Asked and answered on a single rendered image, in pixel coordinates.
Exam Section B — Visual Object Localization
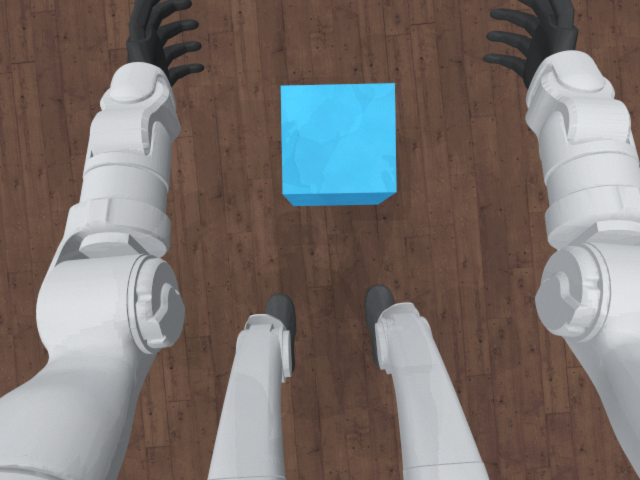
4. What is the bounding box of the robot right upper arm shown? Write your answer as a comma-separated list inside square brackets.
[535, 241, 640, 478]

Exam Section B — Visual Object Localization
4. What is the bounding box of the carton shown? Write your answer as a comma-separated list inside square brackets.
[281, 83, 397, 206]

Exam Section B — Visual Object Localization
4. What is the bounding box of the robot shin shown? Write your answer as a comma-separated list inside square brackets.
[377, 302, 433, 337]
[236, 314, 287, 348]

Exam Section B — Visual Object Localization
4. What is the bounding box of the left robot shin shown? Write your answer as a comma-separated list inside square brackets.
[236, 314, 287, 348]

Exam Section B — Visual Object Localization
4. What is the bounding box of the robot right hand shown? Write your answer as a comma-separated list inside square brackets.
[483, 0, 579, 89]

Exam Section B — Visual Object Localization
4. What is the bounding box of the robot left hand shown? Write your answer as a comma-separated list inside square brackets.
[126, 0, 204, 87]

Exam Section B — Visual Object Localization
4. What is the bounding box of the robot left upper arm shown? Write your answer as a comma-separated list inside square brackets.
[0, 254, 185, 480]

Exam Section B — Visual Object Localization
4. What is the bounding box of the robot left forearm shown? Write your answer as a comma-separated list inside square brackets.
[36, 62, 181, 349]

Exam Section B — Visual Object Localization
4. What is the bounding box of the robot right forearm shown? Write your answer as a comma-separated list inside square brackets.
[525, 50, 640, 250]

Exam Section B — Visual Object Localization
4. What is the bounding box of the right robot shin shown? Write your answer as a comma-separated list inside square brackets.
[377, 302, 433, 337]

